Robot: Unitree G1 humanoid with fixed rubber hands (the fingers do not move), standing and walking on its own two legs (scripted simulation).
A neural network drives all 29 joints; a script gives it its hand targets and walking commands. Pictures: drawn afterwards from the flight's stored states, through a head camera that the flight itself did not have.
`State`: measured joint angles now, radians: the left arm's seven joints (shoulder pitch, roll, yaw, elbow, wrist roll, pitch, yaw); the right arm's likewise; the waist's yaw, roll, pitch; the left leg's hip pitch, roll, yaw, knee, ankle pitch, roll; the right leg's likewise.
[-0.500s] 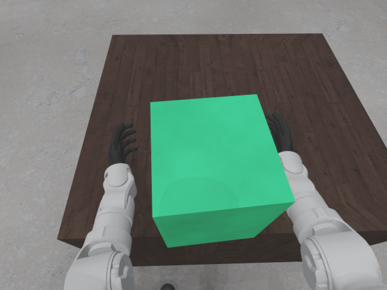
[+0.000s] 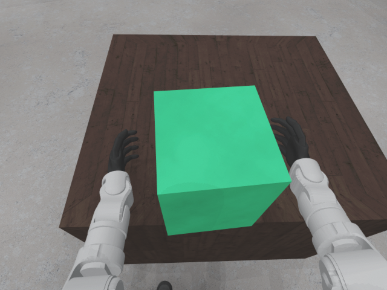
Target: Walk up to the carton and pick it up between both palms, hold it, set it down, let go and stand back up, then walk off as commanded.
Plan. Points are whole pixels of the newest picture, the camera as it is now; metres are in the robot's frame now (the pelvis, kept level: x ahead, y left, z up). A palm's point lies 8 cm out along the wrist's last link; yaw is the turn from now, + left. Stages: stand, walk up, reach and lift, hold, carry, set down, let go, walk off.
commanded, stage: set down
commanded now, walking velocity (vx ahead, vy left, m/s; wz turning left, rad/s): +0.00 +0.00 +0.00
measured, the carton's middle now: (208, 166) +0.37 +0.01 +0.02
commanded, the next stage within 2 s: none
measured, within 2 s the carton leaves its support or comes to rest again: neither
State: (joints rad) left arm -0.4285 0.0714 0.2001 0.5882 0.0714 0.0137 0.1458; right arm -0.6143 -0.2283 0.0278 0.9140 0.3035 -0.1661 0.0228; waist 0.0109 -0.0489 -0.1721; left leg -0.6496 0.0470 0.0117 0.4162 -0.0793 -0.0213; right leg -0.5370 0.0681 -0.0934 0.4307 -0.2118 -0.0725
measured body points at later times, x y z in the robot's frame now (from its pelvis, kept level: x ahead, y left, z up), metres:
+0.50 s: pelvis -0.03 +0.01 +0.00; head +0.03 +0.04 +0.45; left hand +0.34 +0.21 +0.02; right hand +0.36 -0.17 +0.03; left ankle +0.05 +0.13 -0.73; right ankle -0.02 -0.07 -0.73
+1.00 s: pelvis -0.02 +0.00 +0.00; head +0.02 +0.03 +0.45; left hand +0.25 +0.22 -0.01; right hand +0.26 -0.21 +0.00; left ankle +0.05 +0.13 -0.73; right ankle -0.02 -0.07 -0.73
